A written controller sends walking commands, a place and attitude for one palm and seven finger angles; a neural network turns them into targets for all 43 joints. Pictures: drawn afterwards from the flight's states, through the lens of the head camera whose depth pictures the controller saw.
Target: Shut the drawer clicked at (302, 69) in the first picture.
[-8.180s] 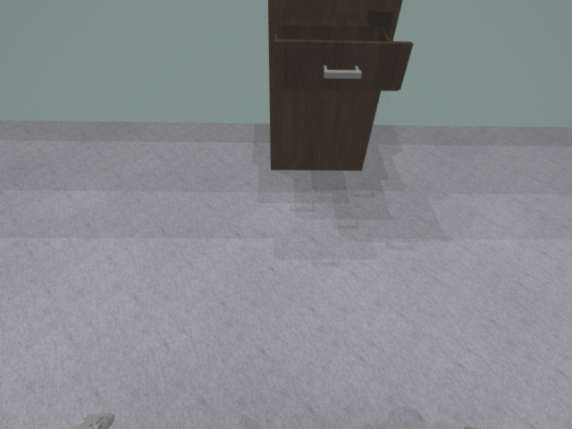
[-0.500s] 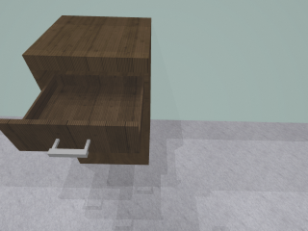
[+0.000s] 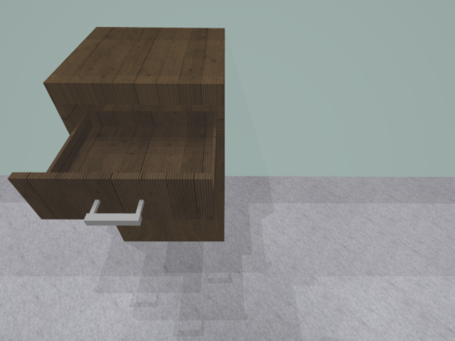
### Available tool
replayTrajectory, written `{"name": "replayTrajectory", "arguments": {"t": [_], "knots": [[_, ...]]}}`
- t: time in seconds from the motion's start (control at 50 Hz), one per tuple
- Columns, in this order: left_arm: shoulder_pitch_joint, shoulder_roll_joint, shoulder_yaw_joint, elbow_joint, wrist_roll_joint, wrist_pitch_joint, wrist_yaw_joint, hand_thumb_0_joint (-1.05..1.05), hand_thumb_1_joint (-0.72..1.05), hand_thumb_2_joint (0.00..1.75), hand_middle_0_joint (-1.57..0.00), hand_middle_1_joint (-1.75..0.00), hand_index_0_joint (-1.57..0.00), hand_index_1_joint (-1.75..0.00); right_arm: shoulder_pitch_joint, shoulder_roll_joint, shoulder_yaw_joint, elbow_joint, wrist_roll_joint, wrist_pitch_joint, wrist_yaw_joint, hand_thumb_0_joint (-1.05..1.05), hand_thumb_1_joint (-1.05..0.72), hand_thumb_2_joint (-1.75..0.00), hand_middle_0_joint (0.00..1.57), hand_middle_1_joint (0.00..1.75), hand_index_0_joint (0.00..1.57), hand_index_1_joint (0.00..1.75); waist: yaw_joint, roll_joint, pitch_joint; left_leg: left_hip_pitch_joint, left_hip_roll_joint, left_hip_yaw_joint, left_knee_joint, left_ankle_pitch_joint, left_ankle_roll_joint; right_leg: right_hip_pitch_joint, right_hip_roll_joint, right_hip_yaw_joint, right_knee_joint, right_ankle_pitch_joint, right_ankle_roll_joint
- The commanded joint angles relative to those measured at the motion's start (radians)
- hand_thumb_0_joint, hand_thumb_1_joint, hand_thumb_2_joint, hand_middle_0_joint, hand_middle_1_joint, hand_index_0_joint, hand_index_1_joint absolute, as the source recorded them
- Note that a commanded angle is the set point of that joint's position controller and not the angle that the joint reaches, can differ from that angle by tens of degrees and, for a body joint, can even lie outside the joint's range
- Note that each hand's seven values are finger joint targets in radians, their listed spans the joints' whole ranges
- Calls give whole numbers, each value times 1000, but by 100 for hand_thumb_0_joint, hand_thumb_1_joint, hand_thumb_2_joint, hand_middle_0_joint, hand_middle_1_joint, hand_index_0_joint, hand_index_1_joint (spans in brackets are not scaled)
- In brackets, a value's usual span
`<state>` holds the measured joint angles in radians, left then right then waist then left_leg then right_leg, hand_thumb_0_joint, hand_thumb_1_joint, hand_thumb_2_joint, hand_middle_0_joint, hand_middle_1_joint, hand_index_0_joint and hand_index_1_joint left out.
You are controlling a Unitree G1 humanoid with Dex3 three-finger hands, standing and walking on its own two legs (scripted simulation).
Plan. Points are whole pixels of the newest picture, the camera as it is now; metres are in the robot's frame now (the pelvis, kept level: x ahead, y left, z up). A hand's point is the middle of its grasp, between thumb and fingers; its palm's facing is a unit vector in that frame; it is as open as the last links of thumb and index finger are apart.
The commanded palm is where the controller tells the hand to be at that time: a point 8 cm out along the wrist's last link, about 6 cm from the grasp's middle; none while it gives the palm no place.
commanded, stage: come to a stop and stand still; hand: left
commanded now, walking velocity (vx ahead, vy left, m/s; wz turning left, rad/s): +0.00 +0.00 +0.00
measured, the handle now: (116, 211) +0.40 +0.30 -0.06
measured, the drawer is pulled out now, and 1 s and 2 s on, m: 0.30 0.30 0.30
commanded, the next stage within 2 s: look again from close up in 0.14 s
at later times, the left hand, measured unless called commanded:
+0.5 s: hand out of the picture +0.03 +0.20 -0.17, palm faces +0.05 -0.97 -0.23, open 7.4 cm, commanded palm none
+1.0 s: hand out of the picture +0.03 +0.20 -0.17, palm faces +0.06 -0.98 -0.20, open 7.3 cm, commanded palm none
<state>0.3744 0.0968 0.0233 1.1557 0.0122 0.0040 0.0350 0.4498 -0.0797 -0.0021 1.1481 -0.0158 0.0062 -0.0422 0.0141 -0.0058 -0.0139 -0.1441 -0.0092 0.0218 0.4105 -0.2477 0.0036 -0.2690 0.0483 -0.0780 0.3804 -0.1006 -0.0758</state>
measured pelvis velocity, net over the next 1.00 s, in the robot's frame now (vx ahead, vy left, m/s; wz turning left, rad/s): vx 0.04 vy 0.03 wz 0.02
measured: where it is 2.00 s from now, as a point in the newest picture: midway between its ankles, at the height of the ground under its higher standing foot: outside the picture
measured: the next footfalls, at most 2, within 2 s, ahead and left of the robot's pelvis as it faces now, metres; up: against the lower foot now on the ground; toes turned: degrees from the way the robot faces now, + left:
left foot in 1.68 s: +0.18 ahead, +0.22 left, +0.00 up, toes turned +6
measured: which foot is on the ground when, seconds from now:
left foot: down 0.00-1.00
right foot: down 0.00-1.00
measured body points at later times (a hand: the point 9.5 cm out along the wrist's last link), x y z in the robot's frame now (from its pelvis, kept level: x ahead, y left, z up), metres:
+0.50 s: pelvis +0.02 +0.02 -0.01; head +0.00 +0.00 +0.44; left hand +0.03 +0.25 -0.15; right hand +0.00 -0.18 -0.18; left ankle -0.01 +0.12 -0.74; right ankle +0.07 -0.06 -0.74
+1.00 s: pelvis +0.04 +0.03 +0.00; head +0.04 +0.01 +0.45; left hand +0.03 +0.25 -0.16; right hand +0.02 -0.19 -0.17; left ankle -0.01 +0.12 -0.74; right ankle +0.07 -0.06 -0.74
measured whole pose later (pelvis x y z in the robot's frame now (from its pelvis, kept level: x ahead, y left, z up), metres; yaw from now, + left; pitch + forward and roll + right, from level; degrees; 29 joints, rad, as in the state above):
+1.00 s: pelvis +0.04 +0.03 +0.00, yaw +1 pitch -2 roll +0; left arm 0.31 0.13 0.00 1.10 0.01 -0.01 0.03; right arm 0.34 -0.16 0.02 1.12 -0.02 -0.01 -0.03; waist 0.00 0.03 0.03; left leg -0.09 -0.04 0.03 0.45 -0.32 0.04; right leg -0.24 0.01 -0.08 0.48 -0.21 -0.05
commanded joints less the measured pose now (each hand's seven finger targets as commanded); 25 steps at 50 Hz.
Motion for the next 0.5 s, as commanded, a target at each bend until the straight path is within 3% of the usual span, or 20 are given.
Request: {"name": "replayTrajectory", "arguments": {"t": [0.0,0.08,0.2,0.22,0.24,0.26,0.3,0.32,0.36,0.4,0.44,0.48], "knots": [[60,82,13,-25,3,-15,7,0,90,90,-20,-30,-20,-30,91,-75,-13,-23,-1,-9,-6,0,-90,-90,20,30,20,30,0,2,156,-206,90,-116,-149,-217,49,30,-132,185,-106,-297,45],[59,80,12,-27,3,-18,7,0,90,90,-20,-30,-20,-30,92,-77,-11,-28,-1,-13,-6,0,-90,-90,20,30,20,30,-1,4,177,-213,86,-114,-144,-200,49,15,-137,193,-102,-289,42],[47,94,13,-37,2,-24,8,0,90,90,-20,-30,-20,-30,84,-87,-12,-33,1,-16,-5,0,-90,-90,20,30,20,30,-8,-11,154,-170,84,-102,-122,-145,48,15,-143,200,-112,-273,36],[87,122,0,-40,12,-34,43,0,90,90,-20,-30,-20,-30,-64,-144,-24,-95,1,-23,13,0,-90,-90,20,30,20,30,24,26,197,-207,78,37,64,-138,-11,12,-161,166,-87,-111,109],[47,162,7,-81,8,-39,32,0,90,90,-20,-30,-20,-30,8,-83,-14,-125,-4,-10,15,0,-90,-90,20,30,20,30,-33,4,33,-160,9,-11,172,-179,0,6,-237,318,-133,-389,25],[8,163,14,-104,11,-45,27,0,90,90,-20,-30,-20,-30,34,-68,-12,-116,-7,-18,15,0,-90,-90,20,30,20,30,-50,35,6,-117,18,-10,179,-149,10,-50,-276,358,-152,-487,-37],[-27,179,19,-121,6,-50,22,0,90,90,-20,-30,-20,-30,92,-62,-9,-98,-7,-20,22,0,-90,-90,20,30,20,30,-66,18,-51,-18,20,6,128,-69,11,-88,-252,271,-128,-421,-60],[-38,161,18,-122,6,-49,20,0,90,90,-20,-30,-20,-30,104,-65,-9,-99,-5,-21,22,0,-90,-90,20,30,20,30,-73,-23,-22,-25,26,-6,96,-74,16,-108,-233,259,-114,-432,-49],[-48,133,12,-119,5,-44,14,0,90,90,-20,-30,-20,-30,91,-83,-10,-99,-7,-23,20,0,-90,-90,20,30,20,30,-62,-23,62,-88,50,-42,37,-89,27,-126,-198,232,-84,-426,-30],[-35,119,5,-117,3,-39,9,0,90,90,-20,-30,-20,-30,64,-93,-6,-106,-9,-33,18,0,-90,-90,20,30,20,30,-40,54,120,-167,83,-102,-61,-90,41,-78,-148,189,-12,-313,-11],[-14,102,-4,-107,-2,-44,5,0,90,90,-20,-30,-20,-30,23,-114,0,-115,-4,-44,13,0,-90,-90,20,30,20,30,-15,57,138,-237,109,-142,-108,-64,51,26,-128,165,23,-163,1],[-8,106,-7,-100,-5,-50,3,0,90,90,-20,-30,-20,-30,13,-125,4,-115,1,-52,10,0,-90,-90,20,30,20,30,-12,15,128,-224,103,-129,-104,5,47,86,-138,168,25,-66,-2]]}}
